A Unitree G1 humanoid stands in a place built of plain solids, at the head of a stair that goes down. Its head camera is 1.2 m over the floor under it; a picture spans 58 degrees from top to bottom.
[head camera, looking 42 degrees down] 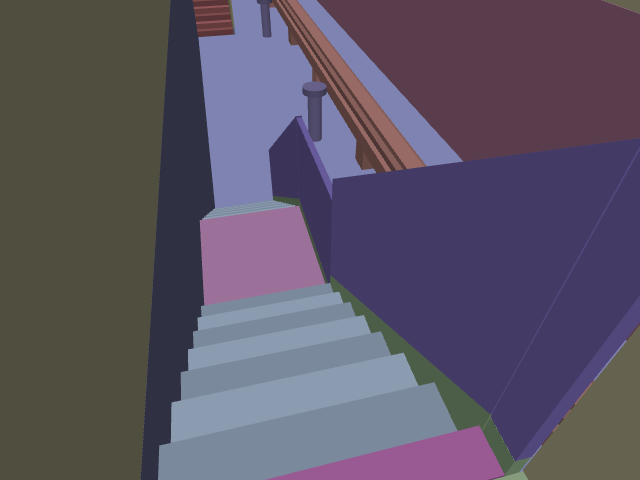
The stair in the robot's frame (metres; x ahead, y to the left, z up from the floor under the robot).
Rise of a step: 0.16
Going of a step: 0.23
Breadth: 0.92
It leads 14 degrees to the left of straight ahead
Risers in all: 8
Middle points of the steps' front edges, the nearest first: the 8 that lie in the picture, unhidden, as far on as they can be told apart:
0.45 0.00 0.00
0.67 0.05 -0.16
0.90 0.10 -0.32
1.12 0.16 -0.48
1.34 0.21 -0.64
1.56 0.26 -0.79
1.78 0.32 -0.95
2.01 0.37 -1.11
